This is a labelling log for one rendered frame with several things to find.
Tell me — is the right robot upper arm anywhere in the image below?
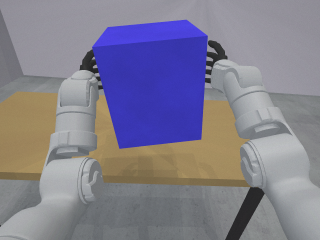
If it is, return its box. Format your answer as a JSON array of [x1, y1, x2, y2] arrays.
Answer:
[[240, 133, 320, 240]]

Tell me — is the carton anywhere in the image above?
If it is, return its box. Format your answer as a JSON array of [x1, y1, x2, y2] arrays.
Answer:
[[92, 20, 208, 149]]

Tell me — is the left robot upper arm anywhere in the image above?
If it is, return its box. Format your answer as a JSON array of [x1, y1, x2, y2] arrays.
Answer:
[[0, 157, 105, 240]]

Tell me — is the right robot hand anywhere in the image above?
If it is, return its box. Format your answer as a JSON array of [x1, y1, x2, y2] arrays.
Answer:
[[205, 40, 228, 83]]

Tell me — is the left robot hand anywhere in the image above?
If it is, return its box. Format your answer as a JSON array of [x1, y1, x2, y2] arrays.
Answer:
[[79, 49, 103, 90]]

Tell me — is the table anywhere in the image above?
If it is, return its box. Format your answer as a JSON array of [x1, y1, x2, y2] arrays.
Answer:
[[0, 91, 265, 240]]

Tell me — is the robot left forearm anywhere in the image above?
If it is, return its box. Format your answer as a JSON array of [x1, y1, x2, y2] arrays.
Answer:
[[39, 70, 99, 198]]

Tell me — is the robot right forearm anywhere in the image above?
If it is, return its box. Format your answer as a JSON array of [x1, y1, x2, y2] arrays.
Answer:
[[210, 59, 310, 175]]

